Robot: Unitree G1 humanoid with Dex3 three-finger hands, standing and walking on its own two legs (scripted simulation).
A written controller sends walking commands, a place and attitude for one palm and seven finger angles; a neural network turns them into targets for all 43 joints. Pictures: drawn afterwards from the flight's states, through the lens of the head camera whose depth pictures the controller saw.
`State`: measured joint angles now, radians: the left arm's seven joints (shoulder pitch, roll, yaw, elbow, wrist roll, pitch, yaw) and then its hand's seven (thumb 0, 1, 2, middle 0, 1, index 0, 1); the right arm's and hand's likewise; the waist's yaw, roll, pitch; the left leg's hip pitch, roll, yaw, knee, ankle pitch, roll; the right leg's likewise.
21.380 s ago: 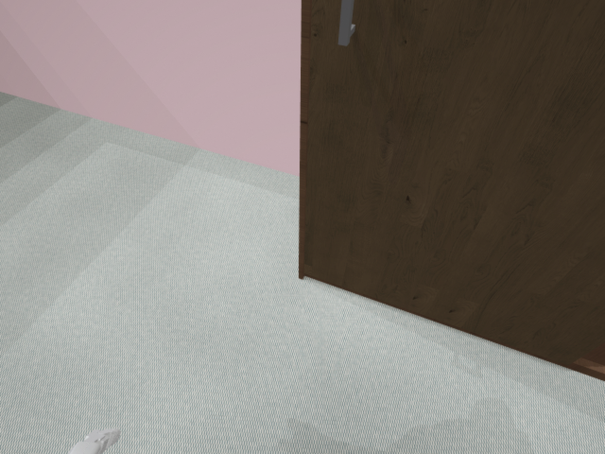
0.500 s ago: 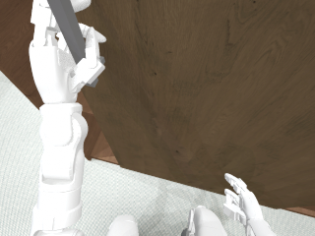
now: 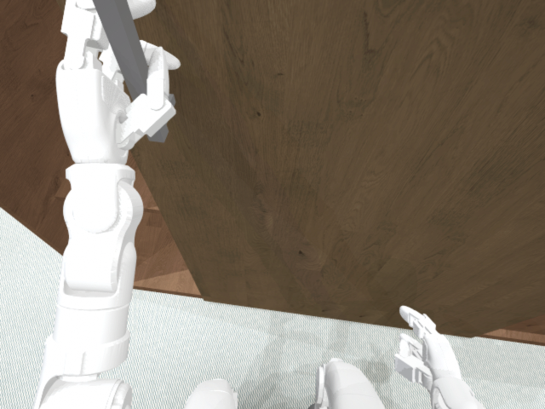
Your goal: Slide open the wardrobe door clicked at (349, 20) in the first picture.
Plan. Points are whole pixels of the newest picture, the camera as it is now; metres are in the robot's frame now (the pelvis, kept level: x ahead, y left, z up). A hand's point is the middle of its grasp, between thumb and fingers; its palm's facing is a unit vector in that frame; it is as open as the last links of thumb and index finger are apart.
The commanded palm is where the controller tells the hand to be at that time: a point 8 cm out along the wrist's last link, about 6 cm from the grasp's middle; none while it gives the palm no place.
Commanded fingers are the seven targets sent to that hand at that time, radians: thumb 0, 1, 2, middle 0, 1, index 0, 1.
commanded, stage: step sideways, sliding the door along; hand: left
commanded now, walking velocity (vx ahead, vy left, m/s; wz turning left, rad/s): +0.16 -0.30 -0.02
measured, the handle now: (144, 60) +0.39 +0.19 +0.26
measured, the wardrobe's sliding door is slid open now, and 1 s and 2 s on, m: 0.35 0.56 0.60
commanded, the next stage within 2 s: stop walking and hold the door there in 1.50 s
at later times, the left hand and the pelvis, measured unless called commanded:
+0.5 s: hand (275, 108) +0.35 +0.06 +0.25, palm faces +0.26 -0.97 -0.01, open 6.4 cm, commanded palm +0.33 +0.05 +0.23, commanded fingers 0.00 0.90 0.90 -0.45 -1.40 -0.45 -1.40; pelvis -0.02 -0.12 -0.01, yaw +0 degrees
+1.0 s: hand (390, 120) +0.36 -0.05 +0.25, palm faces +0.32 -0.95 -0.02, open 6.3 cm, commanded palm +0.33 -0.07 +0.24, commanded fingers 0.00 0.90 0.90 -0.45 -1.40 -0.45 -1.40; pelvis +0.00 -0.24 -0.02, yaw +2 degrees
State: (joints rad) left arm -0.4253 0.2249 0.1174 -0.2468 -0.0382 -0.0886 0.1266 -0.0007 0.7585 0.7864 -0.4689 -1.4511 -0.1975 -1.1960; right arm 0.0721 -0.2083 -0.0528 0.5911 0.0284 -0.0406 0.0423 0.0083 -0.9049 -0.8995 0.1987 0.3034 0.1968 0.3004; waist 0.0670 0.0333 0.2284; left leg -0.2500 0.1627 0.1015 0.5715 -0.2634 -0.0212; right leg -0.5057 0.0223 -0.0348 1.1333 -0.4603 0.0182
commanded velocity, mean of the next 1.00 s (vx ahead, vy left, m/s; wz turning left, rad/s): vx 0.04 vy -0.30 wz -0.03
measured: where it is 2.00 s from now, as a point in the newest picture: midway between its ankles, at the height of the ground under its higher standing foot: outside the picture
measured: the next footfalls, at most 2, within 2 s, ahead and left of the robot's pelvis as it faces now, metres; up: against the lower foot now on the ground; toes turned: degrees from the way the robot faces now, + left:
right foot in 0.24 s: +0.01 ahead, -0.26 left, +0.00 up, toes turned -6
left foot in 0.42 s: +0.07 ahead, +0.01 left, +0.00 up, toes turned +10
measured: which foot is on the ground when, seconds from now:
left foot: down 0.00-0.26, up 0.28-0.40, down 0.42-0.80, up 0.82-0.92, down 0.94-1.00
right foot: up 0.00-0.22, down 0.24-0.40, up 0.42-0.78, down 0.80-0.94, up 0.96-1.00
